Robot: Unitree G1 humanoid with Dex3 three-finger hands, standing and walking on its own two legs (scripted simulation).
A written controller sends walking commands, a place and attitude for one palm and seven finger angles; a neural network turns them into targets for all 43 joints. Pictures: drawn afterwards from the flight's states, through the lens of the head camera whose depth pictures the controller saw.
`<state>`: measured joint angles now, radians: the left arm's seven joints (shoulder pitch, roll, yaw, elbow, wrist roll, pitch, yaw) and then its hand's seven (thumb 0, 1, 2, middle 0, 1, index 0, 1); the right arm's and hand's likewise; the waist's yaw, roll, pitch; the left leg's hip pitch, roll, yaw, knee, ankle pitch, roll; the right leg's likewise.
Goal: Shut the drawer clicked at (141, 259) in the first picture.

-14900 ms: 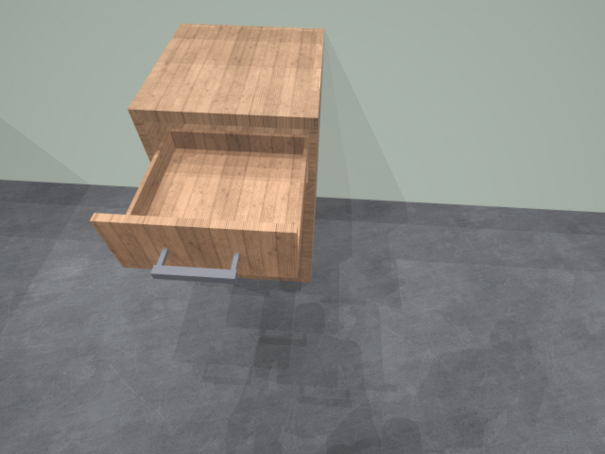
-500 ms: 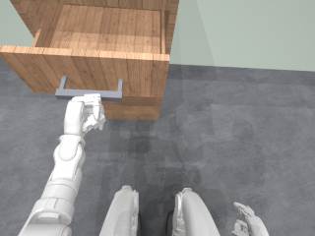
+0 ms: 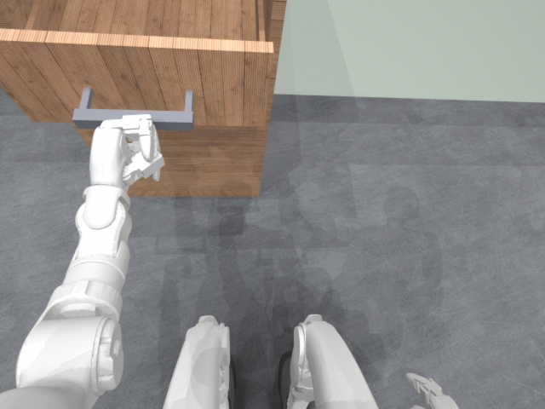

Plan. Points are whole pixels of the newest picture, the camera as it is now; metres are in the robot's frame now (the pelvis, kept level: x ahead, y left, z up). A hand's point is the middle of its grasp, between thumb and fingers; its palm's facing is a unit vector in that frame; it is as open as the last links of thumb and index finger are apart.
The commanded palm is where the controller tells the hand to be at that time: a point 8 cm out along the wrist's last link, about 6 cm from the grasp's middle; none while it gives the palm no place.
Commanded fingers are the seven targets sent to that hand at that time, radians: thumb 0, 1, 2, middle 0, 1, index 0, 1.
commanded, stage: push the drawer shut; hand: left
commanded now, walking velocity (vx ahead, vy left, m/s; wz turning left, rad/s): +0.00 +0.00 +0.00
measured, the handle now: (137, 108) +0.54 +0.19 +0.02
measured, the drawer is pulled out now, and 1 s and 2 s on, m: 0.11 0.00 0.00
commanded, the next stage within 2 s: pull the fist back off the drawer in 1.34 s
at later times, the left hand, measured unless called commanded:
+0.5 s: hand (161, 122) +0.52 +0.16 +0.01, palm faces +0.02 -1.00 -0.06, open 3.0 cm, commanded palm +0.52 +0.19 +0.02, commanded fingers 0.00 0.90 0.90 -1.40 -1.60 -1.40 -1.60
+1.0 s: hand (161, 92) +0.57 +0.17 +0.01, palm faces +0.01 -1.00 -0.06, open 2.9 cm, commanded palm +0.59 +0.17 +0.02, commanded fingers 0.00 0.90 0.90 -1.40 -1.60 -1.40 -1.60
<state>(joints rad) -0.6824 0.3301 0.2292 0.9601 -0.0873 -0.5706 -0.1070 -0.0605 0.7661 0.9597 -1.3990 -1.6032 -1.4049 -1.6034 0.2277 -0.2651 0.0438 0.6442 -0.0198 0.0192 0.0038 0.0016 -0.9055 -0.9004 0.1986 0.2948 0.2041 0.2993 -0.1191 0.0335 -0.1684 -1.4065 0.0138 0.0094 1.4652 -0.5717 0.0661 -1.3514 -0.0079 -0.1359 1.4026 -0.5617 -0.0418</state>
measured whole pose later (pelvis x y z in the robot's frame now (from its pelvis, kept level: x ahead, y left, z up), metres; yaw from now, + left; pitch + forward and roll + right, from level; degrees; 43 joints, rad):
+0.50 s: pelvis +0.00 +0.00 -0.01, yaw -1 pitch +32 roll -6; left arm -0.90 0.44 0.32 1.15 -0.03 -0.56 -0.10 -0.01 0.77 0.95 -1.40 -1.60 -1.40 -1.60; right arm 0.28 -0.26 0.06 0.64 -0.05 0.06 0.03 0.00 -0.91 -0.90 0.20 0.29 0.20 0.30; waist -0.19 0.04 -0.16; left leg -1.48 0.03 0.00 1.50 -0.57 0.07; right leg -1.42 0.01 -0.14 1.42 -0.55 -0.04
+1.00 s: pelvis -0.01 +0.00 -0.02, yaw -3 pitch +35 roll -8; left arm -1.13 0.59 0.36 1.24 0.04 -0.47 -0.11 -0.03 0.70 0.97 -1.40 -1.60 -1.40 -1.60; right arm 0.33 -0.26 0.10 0.64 -0.07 0.07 0.04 0.00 -0.91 -0.90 0.20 0.29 0.20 0.30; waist -0.25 0.05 -0.14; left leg -1.59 0.04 -0.02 1.55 -0.57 0.07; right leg -1.52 0.01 -0.17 1.44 -0.54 -0.04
